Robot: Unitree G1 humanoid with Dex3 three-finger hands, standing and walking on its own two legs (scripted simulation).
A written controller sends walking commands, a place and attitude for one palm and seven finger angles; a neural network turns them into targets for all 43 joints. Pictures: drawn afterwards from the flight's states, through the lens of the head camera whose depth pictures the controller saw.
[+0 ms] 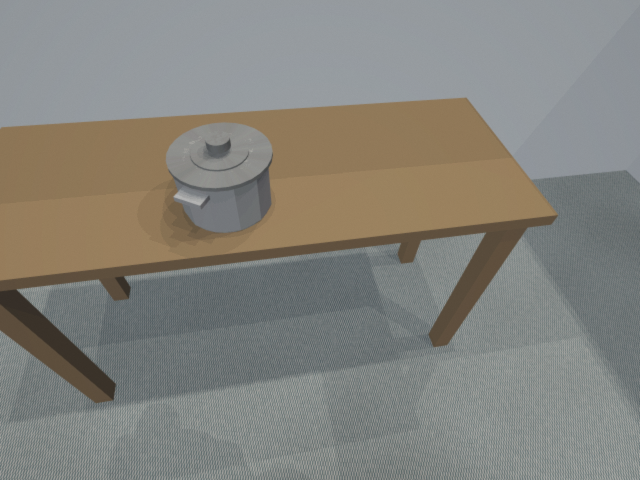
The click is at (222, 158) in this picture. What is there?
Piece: lid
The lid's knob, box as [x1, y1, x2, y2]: [205, 131, 230, 153]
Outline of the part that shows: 206,135 205,142 207,149 209,151 218,153 223,152 230,147 229,136 227,133 222,131 214,131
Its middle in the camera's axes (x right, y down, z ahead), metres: -0.18 -0.17 +0.67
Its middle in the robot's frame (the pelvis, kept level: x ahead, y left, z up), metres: +0.62 +0.22 +0.06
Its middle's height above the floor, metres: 0.83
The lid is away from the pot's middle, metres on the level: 0.00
